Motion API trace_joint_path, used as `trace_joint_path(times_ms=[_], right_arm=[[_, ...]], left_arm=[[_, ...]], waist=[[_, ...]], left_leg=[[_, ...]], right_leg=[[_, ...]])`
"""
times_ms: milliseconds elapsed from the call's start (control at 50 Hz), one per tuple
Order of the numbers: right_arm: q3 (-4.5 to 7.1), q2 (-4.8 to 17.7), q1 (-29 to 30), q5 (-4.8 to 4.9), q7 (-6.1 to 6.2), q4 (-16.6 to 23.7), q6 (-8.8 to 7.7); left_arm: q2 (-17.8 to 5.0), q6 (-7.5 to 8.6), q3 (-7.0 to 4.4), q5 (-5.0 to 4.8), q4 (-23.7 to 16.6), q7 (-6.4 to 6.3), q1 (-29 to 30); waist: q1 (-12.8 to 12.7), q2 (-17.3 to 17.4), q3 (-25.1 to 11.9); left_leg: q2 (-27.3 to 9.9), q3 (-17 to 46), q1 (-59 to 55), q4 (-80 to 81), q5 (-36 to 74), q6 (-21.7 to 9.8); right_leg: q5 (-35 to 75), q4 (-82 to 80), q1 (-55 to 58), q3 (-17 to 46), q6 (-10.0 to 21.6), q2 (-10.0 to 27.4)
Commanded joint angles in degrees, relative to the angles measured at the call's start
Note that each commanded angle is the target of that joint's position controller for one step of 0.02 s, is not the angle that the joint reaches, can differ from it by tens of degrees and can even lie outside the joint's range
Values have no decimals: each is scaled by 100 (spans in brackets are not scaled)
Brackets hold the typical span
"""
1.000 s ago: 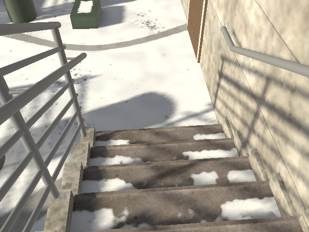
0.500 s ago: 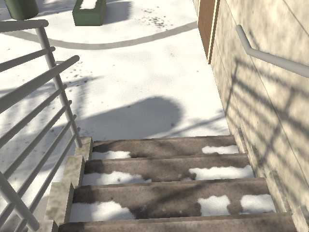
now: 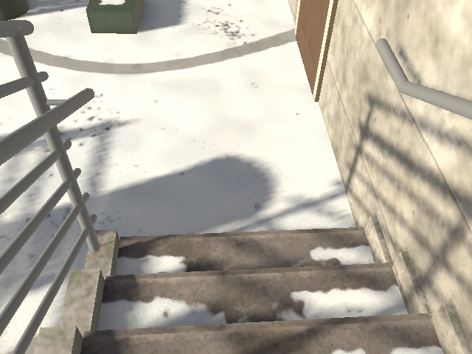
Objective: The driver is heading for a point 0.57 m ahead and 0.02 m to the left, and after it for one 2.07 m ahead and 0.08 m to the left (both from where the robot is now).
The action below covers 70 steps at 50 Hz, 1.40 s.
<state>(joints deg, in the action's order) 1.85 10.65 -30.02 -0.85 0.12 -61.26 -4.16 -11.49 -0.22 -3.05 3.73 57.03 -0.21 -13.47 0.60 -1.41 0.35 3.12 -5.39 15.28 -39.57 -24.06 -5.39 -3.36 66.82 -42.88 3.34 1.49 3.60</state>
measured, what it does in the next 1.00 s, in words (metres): goes down: right foot 0.17 m lower, then left foot 0.17 m lower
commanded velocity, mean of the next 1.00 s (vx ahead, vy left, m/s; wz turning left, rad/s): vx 0.41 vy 0.00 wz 0.18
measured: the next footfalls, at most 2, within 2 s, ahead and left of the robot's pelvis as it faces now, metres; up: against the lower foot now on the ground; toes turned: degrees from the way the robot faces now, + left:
right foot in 0.30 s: +0.33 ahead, -0.14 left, -0.17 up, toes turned -3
left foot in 0.88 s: +0.62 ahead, +0.06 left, -0.34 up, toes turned +14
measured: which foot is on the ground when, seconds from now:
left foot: down 0.00-0.30, up 0.32-0.86, down 0.88-1.00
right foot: up 0.00-0.28, down 0.30-0.90, up 0.92-1.00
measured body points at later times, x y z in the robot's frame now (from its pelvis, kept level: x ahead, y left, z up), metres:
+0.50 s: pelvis +0.28 -0.07 -0.16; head +0.28 -0.09 +0.29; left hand +0.28 +0.17 -0.30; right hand +0.30 -0.32 -0.32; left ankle +0.29 +0.09 -0.77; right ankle +0.29 -0.13 -0.89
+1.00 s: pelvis +0.51 -0.02 -0.33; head +0.53 +0.01 +0.12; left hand +0.40 +0.19 -0.48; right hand +0.67 -0.23 -0.46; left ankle +0.58 +0.05 -1.06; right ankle +0.41 -0.16 -0.79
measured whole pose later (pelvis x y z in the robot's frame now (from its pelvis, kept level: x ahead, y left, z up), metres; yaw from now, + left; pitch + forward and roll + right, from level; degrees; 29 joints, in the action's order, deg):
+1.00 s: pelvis +0.51 -0.02 -0.33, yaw +12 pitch -1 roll -1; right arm 1.8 11.1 -7.6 0.0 -0.2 -55.2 -1.4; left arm -10.5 -0.2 -0.5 0.0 58.5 -4.0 -22.7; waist -4.0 -1.1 4.7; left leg 3.4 -3.8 20.0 -26.8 -6.7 -6.6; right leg -46.8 110.3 -31.8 -1.9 2.4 -0.6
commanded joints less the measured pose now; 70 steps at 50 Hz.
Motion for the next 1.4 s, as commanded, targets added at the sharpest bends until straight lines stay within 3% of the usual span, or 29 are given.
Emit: trace_joint_path(times_ms=[20,100,200,260,300,320,340,380,400,440,500,540,580,700,780,840,880,900,920,940,960,1020,1080,1120,1200,1280,1320,1340,1400], right_arm=[[39,451,-161,45,56,228,-140],[58,577,21,118,178,352,-174],[95,577,-496,4,305,265,8],[139,679,-517,-131,315,239,252],[199,871,-270,-72,345,242,223],[208,463,-531,16,260,260,164],[137,363,-922,250,331,519,117],[101,606,157,137,358,941,121],[165,829,613,-104,334,938,212],[209,734,436,-205,232,615,318],[207,375,694,-268,13,538,482],[211,374,495,-223,9,470,613],[313,508,1163,-145,-75,638,574],[230,282,2424,-154,-291,883,300],[109,237,3382,16,-195,1261,234],[81,463,2424,-7,-133,1017,184],[213,755,268,-52,-58,182,114],[353,1318,-263,-233,-112,-100,112],[399,1543,-407,-98,-195,11,146],[343,1282,-185,168,-189,268,240],[223,1002,312,203,-71,518,349],[-53,660,1484,30,177,843,253],[-256,468,1421,121,196,708,-11],[-354,495,1499,134,195,671,-40],[-347,677,1525,142,104,752,213],[-336,646,1341,48,106,792,482],[-394,389,1106,96,79,629,462],[-314,460,800,152,0,596,467],[-236,507,1248,116,-15,412,540]], left_arm=[[-413,55,-147,-74,-283,118,180],[-261,223,-58,-72,-468,255,870],[-161,326,43,-239,-1022,161,1898],[-283,350,24,-343,-754,64,1059],[-703,333,-197,-263,54,88,-1287],[-1104,302,-257,-185,268,137,-1863],[-1234,283,-215,-173,171,208,-2049],[-1321,258,-280,-345,146,118,-1724],[-747,260,-127,-346,-12,51,-1256],[-377,476,18,-82,-25,55,-814],[-677,649,-13,-343,50,-16,-1008],[-861,600,-84,-300,102,18,-1415],[-384,618,24,-333,176,39,-1484],[-431,719,91,-236,110,-101,-1416],[-497,690,98,-150,339,-226,-2147],[-453,381,92,-196,449,-343,-2204],[-546,248,111,-263,401,-303,-1787],[-278,212,98,-379,376,-267,-2110],[-200,170,145,-599,208,-360,-2676],[-543,153,148,-594,-33,-451,-2001],[-649,101,118,-473,-205,-460,-1544],[-448,-281,248,-134,-274,-380,-1101],[10,-433,359,-137,-345,-356,-1000],[-149,-383,320,-121,-361,-263,-965],[-190,-484,424,-246,-423,-149,-590],[-314,-415,444,-258,-388,-134,-533],[-478,-214,459,-195,-392,-94,-763],[-612,-167,441,-294,-357,-62,-309],[-343,72,534,-259,-390,57,-125]], waist=[[-142,577,452],[16,145,527],[732,518,1134],[613,525,895],[-485,-33,-119],[-483,-1103,-537],[-219,-996,-1552],[-576,-1209,-1250],[-424,-275,-538],[156,32,334],[295,-542,508],[319,-592,-14],[269,-115,302],[-118,96,656],[-956,7,1144],[-683,-390,847],[374,-90,-55],[297,1447,-459],[116,1720,-1759],[536,956,-2343],[474,487,-2055],[-139,65,-571],[-401,149,-120],[-512,368,-336],[-335,1060,-302],[-148,623,615],[-200,56,568],[232,-441,721],[46,-216,372]], left_leg=[[-1380,1947,16,1090,1262,-805],[-1136,1709,1004,612,-400,-679],[-1178,1792,39,-376,811,-723],[-1078,1310,-114,-1642,1953,-678],[-710,839,510,-4302,2134,-602],[220,508,2070,-7049,-2109,-286],[103,947,3583,-8199,-2990,-207],[-239,954,5000,-7483,-1140,-162],[-440,990,4605,-6953,-525,-49],[-649,1479,3473,-4931,467,119],[-589,1322,2660,-2904,1708,472],[-528,1209,2674,-3213,2236,339],[-638,1654,3374,-2405,3228,156],[-223,821,1867,-417,5997,77],[-409,243,1988,1515,5590,372],[-612,433,916,2282,4731,188],[-725,379,-1450,2881,5610,-6],[-1274,469,-3263,1836,8802,-299],[-2490,1559,-5460,-376,10582,-1081],[-2687,1965,-5488,2,9518,-1409],[-2667,1914,-4581,585,7884,-1549],[-2267,1747,-446,2168,3655,-1567],[-1700,1311,984,1835,4508,-1241],[-1481,1171,846,1872,4446,-925],[-1239,1204,1072,2347,1903,-238],[-1345,1976,1391,2878,-526,-206],[-1095,1885,1411,2378,-93,190],[-753,1330,698,2612,719,267],[-694,1161,-657,2096,1281,262]], right_leg=[[1868,-900,-638,236,140,205],[3786,-2387,870,-154,17,-68],[2612,-3822,598,-123,-27,-13],[1772,-4524,1983,-526,199,-87],[1977,-5118,4499,-655,249,-54],[4348,-4064,5980,27,653,743],[5119,-2162,7496,854,852,1551],[-334,-4111,6493,2220,1685,2170],[-1028,-4614,5170,2134,1605,1898],[14,-4301,3046,1526,1295,1525],[435,-4498,2113,907,1195,1140],[1261,-4212,2582,829,1202,1263],[-255,-3941,2946,614,839,947],[-1566,-3243,1923,-299,506,697],[-343,-2134,3069,-517,536,690],[1072,-1020,3430,-344,622,607],[822,1216,2847,-552,612,292],[-3528,3330,1335,-1188,339,-689],[-5814,5259,-681,-783,170,-744],[-5555,5472,-1384,-581,149,-523],[-5116,5391,-1576,-565,110,-384],[-2381,3463,5,-345,-98,-142],[-1088,2054,563,-49,-290,-253],[-357,73,1295,0,-337,-166],[-974,-1828,2782,-323,-335,-389],[-1829,-3595,3470,-357,-123,-340],[-954,-4614,4228,532,21,395],[-1228,-4529,3187,720,307,470],[-1294,-5074,2484,620,138,335]])
Velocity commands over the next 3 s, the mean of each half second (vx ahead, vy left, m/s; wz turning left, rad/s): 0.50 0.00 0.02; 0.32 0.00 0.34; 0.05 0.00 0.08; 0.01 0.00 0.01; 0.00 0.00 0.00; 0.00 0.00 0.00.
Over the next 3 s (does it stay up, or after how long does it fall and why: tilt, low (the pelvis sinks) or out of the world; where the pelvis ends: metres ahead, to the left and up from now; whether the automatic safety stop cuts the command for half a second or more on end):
stays up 0.62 -0.07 -0.31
